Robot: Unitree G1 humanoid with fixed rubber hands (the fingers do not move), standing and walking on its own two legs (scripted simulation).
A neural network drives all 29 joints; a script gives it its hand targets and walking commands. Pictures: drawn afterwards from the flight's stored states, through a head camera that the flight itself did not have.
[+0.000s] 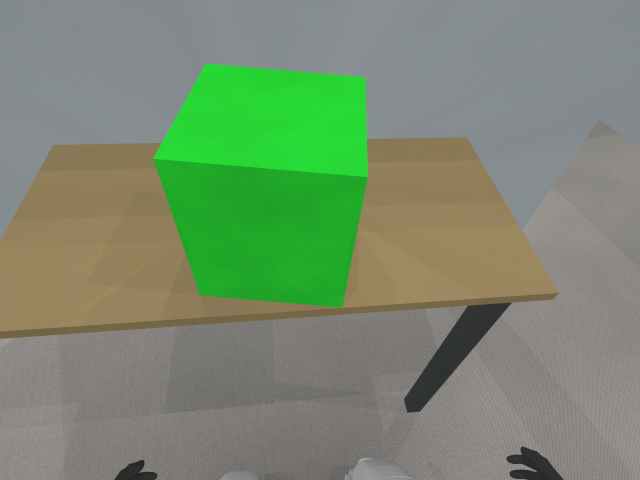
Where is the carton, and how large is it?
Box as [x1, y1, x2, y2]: [153, 64, 367, 306]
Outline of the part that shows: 205,64 153,158 199,293 201,295 341,306 367,178 364,77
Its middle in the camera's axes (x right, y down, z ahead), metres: -0.06 -0.07 +0.53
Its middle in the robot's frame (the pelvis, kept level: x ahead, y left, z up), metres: +0.46 +0.07 +0.10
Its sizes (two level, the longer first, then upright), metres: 0.210 0.200 0.250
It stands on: a table, 0.71 m high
